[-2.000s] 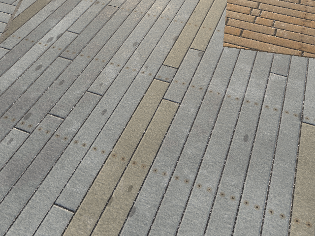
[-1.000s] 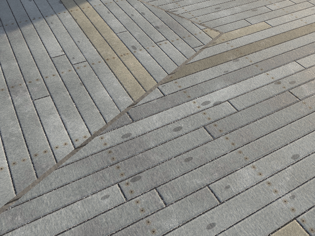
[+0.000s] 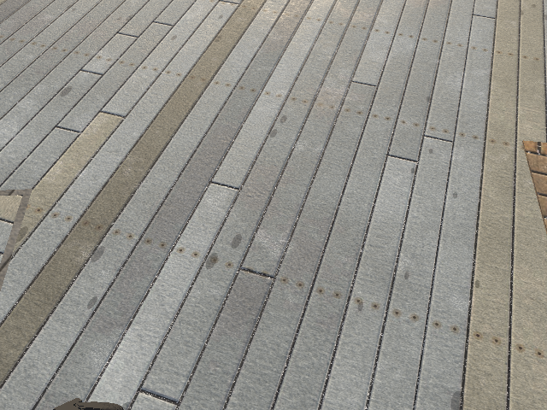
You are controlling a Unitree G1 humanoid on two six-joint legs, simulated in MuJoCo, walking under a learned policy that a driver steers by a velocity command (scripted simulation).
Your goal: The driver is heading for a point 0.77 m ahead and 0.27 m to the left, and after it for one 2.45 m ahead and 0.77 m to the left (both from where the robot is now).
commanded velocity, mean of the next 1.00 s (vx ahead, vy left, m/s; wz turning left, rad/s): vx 1.00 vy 0.00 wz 0.61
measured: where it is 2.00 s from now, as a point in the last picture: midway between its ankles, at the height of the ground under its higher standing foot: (99, 101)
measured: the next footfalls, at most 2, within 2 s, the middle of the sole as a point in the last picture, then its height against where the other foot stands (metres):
right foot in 0.20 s outside the picture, level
left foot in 0.62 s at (188, 335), level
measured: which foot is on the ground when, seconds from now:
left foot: down 0.00-0.20, up 0.22-0.60, down 0.62-1.00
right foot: up 0.00-0.18, down 0.20-0.62, up 0.64-1.00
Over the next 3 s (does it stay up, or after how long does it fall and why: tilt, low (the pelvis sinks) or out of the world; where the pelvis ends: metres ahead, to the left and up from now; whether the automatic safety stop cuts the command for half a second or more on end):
stays up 2.61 0.62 -0.01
